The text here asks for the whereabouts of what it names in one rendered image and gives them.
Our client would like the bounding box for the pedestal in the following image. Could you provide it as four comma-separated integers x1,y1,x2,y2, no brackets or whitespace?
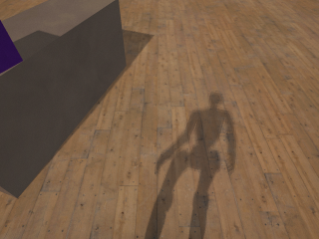
0,0,127,198

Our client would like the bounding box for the carton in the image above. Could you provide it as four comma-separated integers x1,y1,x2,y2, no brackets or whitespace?
0,20,23,74

